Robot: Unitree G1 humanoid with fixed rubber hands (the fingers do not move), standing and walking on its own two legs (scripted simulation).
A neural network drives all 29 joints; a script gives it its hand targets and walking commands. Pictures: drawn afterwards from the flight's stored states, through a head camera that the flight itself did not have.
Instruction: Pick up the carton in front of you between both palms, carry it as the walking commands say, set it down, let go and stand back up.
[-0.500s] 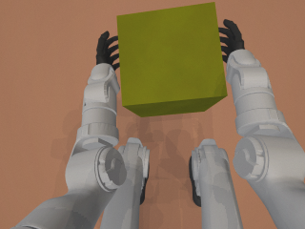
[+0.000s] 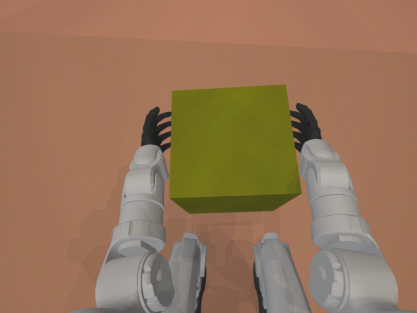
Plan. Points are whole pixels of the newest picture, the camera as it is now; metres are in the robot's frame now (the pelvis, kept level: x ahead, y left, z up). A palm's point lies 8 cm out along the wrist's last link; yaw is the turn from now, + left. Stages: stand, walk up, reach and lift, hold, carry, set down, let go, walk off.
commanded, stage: reach and lift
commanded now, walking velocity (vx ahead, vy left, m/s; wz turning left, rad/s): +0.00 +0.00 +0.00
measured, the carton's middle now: (229, 159) +0.43 +0.00 -0.11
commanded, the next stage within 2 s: hold in 1.86 s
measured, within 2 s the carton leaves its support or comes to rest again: neither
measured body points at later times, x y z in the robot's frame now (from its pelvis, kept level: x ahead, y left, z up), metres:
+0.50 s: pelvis +0.05 +0.00 +0.14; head +0.12 -0.01 +0.58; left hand +0.40 +0.15 +0.11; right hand +0.40 -0.15 +0.10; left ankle +0.08 +0.13 -0.54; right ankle +0.09 -0.13 -0.54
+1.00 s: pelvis +0.06 +0.00 +0.19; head +0.02 +0.00 +0.64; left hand +0.37 +0.15 +0.21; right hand +0.36 -0.15 +0.21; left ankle +0.08 +0.13 -0.54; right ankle +0.09 -0.13 -0.54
